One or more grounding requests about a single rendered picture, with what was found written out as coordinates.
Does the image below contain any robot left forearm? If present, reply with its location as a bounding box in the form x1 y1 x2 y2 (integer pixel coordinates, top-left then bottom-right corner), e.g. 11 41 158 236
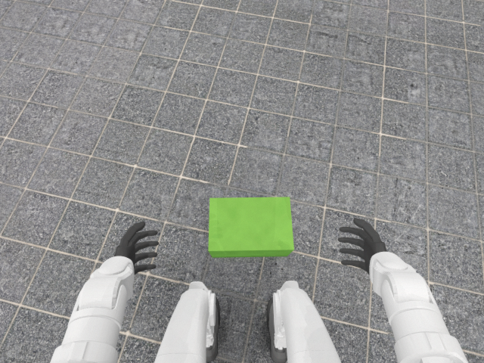
50 256 135 363

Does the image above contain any robot right forearm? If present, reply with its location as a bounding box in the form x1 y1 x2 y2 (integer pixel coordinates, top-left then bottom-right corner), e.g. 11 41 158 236
369 252 468 363

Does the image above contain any robot left foot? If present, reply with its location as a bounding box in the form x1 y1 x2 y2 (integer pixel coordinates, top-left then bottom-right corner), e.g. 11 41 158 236
206 298 220 362

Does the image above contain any carton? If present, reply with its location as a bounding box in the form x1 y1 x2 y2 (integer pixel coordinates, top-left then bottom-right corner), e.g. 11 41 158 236
208 197 294 258

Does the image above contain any robot left hand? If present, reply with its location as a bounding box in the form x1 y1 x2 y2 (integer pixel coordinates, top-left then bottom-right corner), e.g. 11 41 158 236
114 222 159 274

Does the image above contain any robot foot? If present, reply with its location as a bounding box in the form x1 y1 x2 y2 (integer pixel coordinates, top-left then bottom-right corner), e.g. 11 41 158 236
267 297 287 363
206 298 220 362

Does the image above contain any robot right foot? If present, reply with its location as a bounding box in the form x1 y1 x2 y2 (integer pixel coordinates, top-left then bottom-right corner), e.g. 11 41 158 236
267 297 287 363

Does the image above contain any robot right hand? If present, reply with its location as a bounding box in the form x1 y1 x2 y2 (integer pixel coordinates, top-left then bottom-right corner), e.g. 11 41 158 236
338 218 387 275

